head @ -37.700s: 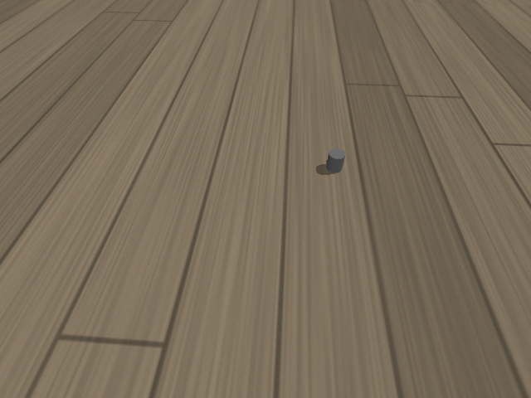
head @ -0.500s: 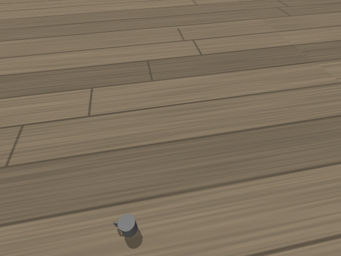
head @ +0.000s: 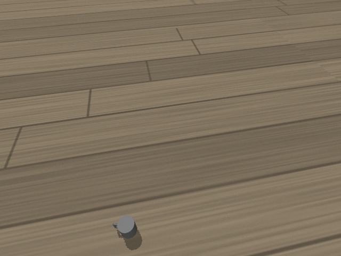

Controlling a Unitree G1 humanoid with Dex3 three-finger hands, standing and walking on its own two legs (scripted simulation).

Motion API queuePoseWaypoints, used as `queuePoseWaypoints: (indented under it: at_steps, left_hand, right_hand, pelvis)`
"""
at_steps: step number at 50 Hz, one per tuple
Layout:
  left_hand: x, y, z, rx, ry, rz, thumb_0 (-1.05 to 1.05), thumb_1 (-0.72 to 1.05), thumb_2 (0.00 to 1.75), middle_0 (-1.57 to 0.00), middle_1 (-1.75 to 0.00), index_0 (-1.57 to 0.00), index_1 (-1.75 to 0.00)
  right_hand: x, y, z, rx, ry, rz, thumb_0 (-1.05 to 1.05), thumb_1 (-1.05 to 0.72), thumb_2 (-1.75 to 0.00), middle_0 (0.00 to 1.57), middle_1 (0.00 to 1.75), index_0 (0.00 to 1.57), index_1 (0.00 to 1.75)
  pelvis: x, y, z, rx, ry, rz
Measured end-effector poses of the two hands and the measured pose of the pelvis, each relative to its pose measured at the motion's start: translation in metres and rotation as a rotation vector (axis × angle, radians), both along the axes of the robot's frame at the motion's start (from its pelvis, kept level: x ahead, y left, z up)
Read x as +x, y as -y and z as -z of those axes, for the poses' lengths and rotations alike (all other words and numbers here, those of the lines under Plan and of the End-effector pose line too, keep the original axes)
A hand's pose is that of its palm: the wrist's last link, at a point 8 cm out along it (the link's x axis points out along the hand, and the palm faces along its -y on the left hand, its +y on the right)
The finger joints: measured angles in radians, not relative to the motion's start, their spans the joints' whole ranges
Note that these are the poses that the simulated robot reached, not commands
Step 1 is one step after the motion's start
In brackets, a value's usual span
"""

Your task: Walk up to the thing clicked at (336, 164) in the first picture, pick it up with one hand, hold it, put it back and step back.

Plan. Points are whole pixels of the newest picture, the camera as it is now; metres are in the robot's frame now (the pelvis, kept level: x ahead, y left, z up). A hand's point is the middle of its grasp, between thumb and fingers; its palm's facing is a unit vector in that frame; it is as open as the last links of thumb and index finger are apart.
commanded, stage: stand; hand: left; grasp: from above
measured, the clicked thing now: (124, 226) +0.44 +0.27 -0.73
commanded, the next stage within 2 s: step back in 0.32 s
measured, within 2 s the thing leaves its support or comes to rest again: neither
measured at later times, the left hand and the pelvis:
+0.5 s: hand out of the picture +0.07 +0.27 -0.16, palm faces -0.01 -0.93 -0.37, open 7.4 cm; pelvis -0.03 +0.01 -0.01, yaw +0 degrees
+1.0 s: hand out of the picture +0.00 +0.30 -0.18, palm faces -0.12 -0.92 -0.37, open 7.4 cm; pelvis -0.12 +0.04 -0.03, yaw -6 degrees
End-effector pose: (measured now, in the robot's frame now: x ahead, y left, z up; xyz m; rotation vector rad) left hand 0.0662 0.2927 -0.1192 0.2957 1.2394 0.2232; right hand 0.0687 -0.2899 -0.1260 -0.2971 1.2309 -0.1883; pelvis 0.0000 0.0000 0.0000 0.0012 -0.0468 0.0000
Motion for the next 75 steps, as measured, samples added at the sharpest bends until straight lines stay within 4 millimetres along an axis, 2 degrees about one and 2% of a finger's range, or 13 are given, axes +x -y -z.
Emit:
queuePoseWaypoints:
  at_steps: [17, 24, 28, 32, 36, 44, 48, 52, 55, 59, 65, 70, 75]
  left_hand:
    - [0.002, 0.001, 0.001, -0.003, 0.001, 0.005, 0.00, 0.90, 0.90, -0.20, -0.30, -0.20, -0.30]
    - [0.002, -0.019, 0.006, 0.024, 0.014, 0.013, 0.00, 0.90, 0.90, -0.20, -0.30, -0.20, -0.30]
    - [0.007, -0.038, 0.013, 0.032, 0.029, 0.050, 0.00, 0.90, 0.90, -0.20, -0.30, -0.20, -0.30]
    - [0.019, -0.059, 0.026, 0.030, 0.080, 0.056, 0.00, 0.90, 0.90, -0.20, -0.30, -0.20, -0.30]
    - [0.018, -0.062, 0.026, 0.024, 0.101, 0.059, 0.00, 0.90, 0.90, -0.20, -0.30, -0.20, -0.30]
    - [-0.030, -0.056, 0.026, 0.010, 0.023, 0.116, 0.00, 0.90, 0.90, -0.20, -0.30, -0.20, -0.30]
    - [-0.055, -0.053, 0.026, 0.025, 0.010, 0.132, 0.00, 0.90, 0.90, -0.20, -0.30, -0.20, -0.30]
    - [-0.079, -0.047, 0.022, 0.051, 0.025, 0.141, 0.00, 0.90, 0.90, -0.20, -0.30, -0.20, -0.30]
    - [-0.105, -0.039, 0.013, 0.059, 0.032, 0.134, 0.00, 0.90, 0.90, -0.20, -0.30, -0.20, -0.30]
    - [-0.136, -0.036, -0.004, 0.073, 0.034, 0.113, 0.00, 0.90, 0.90, -0.20, -0.30, -0.20, -0.30]
    - [-0.150, -0.039, -0.014, 0.087, 0.092, 0.105, 0.01, 0.90, 0.90, -0.20, -0.30, -0.20, -0.30]
    - [-0.163, -0.047, -0.004, 0.067, 0.168, 0.103, 0.00, 0.90, 0.90, -0.20, -0.30, -0.20, -0.30]
    - [-0.195, -0.060, 0.018, 0.022, 0.165, 0.083, 0.00, 0.90, 0.90, -0.20, -0.30, -0.20, -0.30]
  right_hand:
    - [-0.009, 0.005, 0.000, -0.001, -0.024, 0.013, 0.01, -0.90, -0.90, 0.20, 0.30, 0.20, 0.30]
    - [-0.011, 0.010, 0.002, -0.029, -0.010, 0.019, 0.01, -0.90, -0.90, 0.20, 0.30, 0.20, 0.30]
    - [-0.024, 0.005, 0.000, -0.064, -0.010, 0.027, 0.00, -0.90, -0.90, 0.20, 0.30, 0.20, 0.30]
    - [-0.048, -0.009, -0.001, -0.105, -0.034, 0.022, 0.00, -0.90, -0.90, 0.20, 0.30, 0.20, 0.30]
    - [-0.073, -0.024, -0.011, -0.111, -0.071, 0.015, 0.00, -0.90, -0.90, 0.20, 0.30, 0.20, 0.30]
    - [-0.088, -0.034, -0.011, -0.106, 0.030, 0.045, 0.01, -0.90, -0.90, 0.20, 0.30, 0.20, 0.30]
    - [-0.098, -0.033, -0.003, -0.081, 0.083, 0.045, 0.01, -0.90, -0.90, 0.20, 0.30, 0.20, 0.30]
    - [-0.116, -0.022, 0.012, -0.051, 0.111, 0.046, 0.01, -0.90, -0.90, 0.20, 0.30, 0.20, 0.30]
    - [-0.133, -0.013, 0.018, -0.033, 0.108, 0.062, 0.01, -0.90, -0.90, 0.20, 0.30, 0.20, 0.30]
    - [-0.159, -0.006, 0.011, -0.024, 0.077, 0.067, 0.01, -0.90, -0.90, 0.20, 0.30, 0.20, 0.30]
    - [-0.208, 0.001, 0.009, -0.059, -0.002, 0.044, 0.01, -0.90, -0.90, 0.20, 0.30, 0.20, 0.30]
    - [-0.241, -0.009, 0.011, -0.089, -0.053, -0.003, 0.01, -0.90, -0.90, 0.20, 0.30, 0.20, 0.30]
    - [-0.269, -0.031, 0.004, -0.098, -0.026, -0.028, 0.01, -0.90, -0.90, 0.20, 0.30, 0.20, 0.30]
  pelvis:
    - [0.000, 0.002, 0.000, -0.001, -0.007, 0.001]
    - [-0.025, -0.007, 0.009, -0.011, -0.013, 0.004]
    - [-0.037, -0.025, 0.017, -0.008, -0.022, 0.008]
    - [-0.049, -0.041, 0.026, -0.015, -0.024, 0.003]
    - [-0.063, -0.046, 0.019, -0.027, -0.025, -0.001]
    - [-0.091, -0.053, 0.016, -0.020, -0.027, 0.057]
    - [-0.110, -0.049, 0.022, -0.007, -0.011, 0.084]
    - [-0.133, -0.039, 0.031, 0.007, 0.001, 0.108]
    - [-0.150, -0.032, 0.031, -0.021, 0.015, 0.090]
    - [-0.167, -0.027, 0.019, 0.035, 0.008, 0.098]
    - [-0.198, -0.031, 0.014, 0.026, -0.028, 0.055]
    - [-0.231, -0.041, 0.023, 0.007, -0.023, 0.002]
    - [-0.266, -0.052, 0.029, 0.023, 0.010, 0.004]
